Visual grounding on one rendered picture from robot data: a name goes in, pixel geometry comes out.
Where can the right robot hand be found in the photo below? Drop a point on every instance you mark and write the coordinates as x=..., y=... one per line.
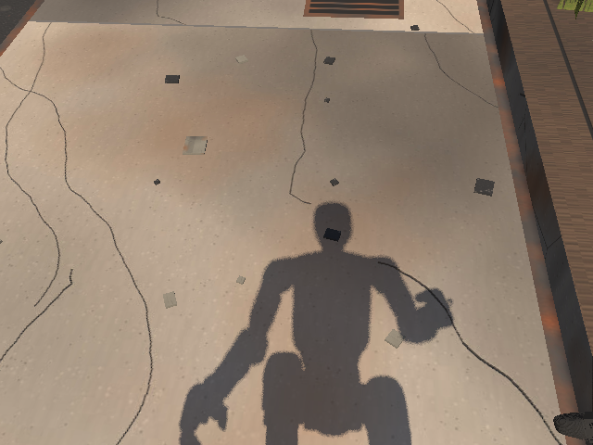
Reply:
x=575, y=425

